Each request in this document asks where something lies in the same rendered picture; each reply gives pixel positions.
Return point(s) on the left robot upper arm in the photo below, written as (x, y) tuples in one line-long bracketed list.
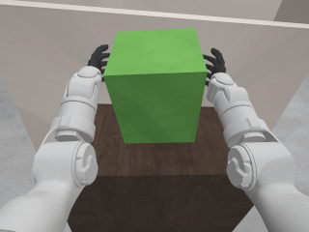
[(61, 171)]

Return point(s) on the right robot upper arm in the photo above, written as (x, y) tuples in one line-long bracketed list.
[(265, 171)]

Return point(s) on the left robot hand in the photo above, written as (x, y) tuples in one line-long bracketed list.
[(96, 58)]

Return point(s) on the left robot forearm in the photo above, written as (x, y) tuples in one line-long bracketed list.
[(78, 109)]

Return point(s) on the carton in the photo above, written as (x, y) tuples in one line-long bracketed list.
[(156, 81)]

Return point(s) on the right robot forearm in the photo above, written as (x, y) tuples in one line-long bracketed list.
[(237, 115)]

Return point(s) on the right robot hand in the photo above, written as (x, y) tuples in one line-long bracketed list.
[(218, 64)]

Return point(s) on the pedestal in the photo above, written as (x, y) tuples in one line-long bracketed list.
[(159, 187)]

